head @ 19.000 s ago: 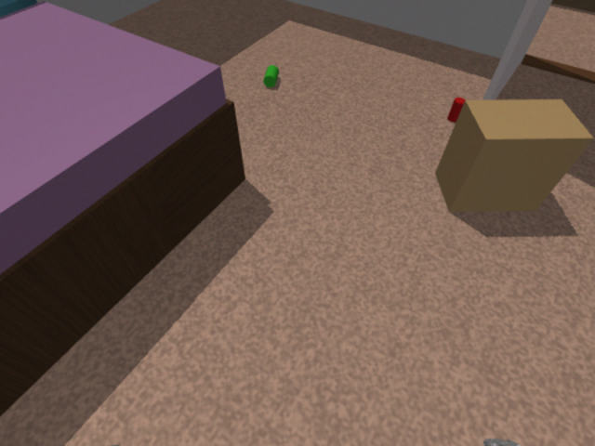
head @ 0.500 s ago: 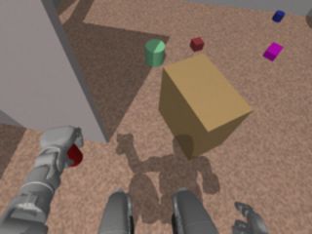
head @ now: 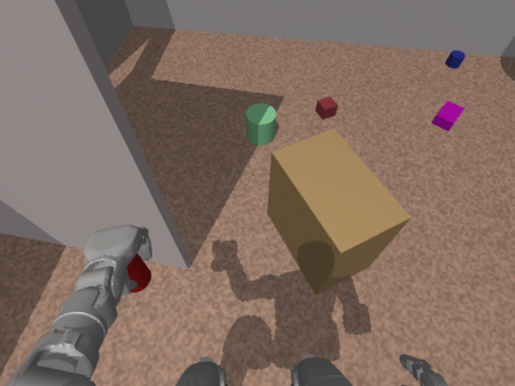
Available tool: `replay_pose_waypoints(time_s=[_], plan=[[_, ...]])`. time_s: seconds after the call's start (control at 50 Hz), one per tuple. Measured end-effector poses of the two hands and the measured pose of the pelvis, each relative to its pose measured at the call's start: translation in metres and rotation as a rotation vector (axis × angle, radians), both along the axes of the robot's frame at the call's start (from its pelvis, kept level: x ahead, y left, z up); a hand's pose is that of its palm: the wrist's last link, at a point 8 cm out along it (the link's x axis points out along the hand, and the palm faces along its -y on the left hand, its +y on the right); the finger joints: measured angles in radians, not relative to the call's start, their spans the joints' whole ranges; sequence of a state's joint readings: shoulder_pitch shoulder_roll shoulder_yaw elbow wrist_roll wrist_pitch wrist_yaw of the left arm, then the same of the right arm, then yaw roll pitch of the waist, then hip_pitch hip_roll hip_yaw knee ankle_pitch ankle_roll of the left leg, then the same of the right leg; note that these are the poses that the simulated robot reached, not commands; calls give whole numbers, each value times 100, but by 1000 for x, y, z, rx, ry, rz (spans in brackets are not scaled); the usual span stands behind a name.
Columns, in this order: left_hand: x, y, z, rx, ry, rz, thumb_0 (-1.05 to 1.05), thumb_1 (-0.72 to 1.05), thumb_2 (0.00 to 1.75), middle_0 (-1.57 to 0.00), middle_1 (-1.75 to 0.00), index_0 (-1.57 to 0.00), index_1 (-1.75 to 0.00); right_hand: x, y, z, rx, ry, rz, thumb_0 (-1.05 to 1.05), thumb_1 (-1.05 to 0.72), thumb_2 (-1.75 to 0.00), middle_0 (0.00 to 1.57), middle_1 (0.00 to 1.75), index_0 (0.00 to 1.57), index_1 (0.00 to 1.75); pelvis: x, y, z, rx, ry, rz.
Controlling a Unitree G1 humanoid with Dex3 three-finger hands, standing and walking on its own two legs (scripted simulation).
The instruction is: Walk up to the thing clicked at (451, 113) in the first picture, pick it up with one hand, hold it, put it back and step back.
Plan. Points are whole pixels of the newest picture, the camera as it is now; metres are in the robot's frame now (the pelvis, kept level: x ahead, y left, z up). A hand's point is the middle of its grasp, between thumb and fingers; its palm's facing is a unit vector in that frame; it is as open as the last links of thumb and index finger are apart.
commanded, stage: hold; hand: left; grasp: from above
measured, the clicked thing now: (127, 267) +0.33 +0.23 -0.12
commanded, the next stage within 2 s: crouch in 1.96 s
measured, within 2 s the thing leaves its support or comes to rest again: neither
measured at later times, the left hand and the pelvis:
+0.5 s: hand (117, 254) +0.33 +0.22 -0.03, palm faces -0.44 -0.06 -0.90, open 8.0 cm; pelvis +0.02 +0.00 +0.02, yaw +0 degrees
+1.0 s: hand (112, 264) +0.30 +0.22 -0.01, palm faces -0.45 -0.06 -0.89, open 8.0 cm; pelvis +0.00 +0.00 +0.03, yaw -1 degrees
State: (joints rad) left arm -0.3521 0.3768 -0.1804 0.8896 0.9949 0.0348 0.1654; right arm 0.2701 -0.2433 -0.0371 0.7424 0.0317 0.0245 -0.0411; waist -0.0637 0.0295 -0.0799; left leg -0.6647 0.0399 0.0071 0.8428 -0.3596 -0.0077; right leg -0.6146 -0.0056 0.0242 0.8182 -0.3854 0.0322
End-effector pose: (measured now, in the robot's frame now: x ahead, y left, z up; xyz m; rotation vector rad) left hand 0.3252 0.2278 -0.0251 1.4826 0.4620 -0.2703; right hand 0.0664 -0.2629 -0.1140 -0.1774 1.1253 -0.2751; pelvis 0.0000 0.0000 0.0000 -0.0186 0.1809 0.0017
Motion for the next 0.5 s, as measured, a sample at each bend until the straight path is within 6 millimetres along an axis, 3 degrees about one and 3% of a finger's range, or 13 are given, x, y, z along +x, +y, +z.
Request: replay_pose_waypoints(time_s=[0.5], plan=[[5,-3,49,7,-12,-32,-5,-2,88,-51,-112,-79,-106,46,-1,30,18,-107,18,1,-91,-89,20,30,21,30,16,0,25,12,-93,-10]])
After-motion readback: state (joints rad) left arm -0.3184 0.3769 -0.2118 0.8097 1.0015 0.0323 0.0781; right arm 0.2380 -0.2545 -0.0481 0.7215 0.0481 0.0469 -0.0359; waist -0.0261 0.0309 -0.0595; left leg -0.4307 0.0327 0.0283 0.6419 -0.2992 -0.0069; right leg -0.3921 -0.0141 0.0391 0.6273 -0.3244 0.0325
